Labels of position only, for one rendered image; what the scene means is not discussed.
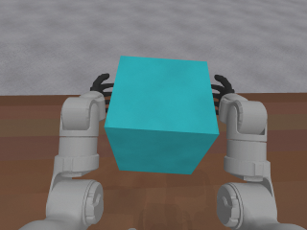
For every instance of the robot right hand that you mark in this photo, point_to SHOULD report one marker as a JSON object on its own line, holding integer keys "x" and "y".
{"x": 225, "y": 89}

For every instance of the robot right forearm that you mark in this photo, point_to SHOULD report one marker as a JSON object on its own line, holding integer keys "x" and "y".
{"x": 247, "y": 133}

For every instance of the carton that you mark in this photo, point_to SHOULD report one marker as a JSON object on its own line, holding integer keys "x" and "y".
{"x": 161, "y": 116}

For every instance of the left robot upper arm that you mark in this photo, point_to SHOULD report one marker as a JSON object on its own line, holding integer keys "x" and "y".
{"x": 74, "y": 204}

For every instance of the robot left forearm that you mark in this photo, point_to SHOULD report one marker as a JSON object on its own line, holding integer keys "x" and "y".
{"x": 78, "y": 132}

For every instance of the right robot upper arm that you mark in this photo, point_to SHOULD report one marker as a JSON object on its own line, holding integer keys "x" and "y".
{"x": 249, "y": 206}

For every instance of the robot left hand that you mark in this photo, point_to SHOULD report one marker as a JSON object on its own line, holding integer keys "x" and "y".
{"x": 97, "y": 86}

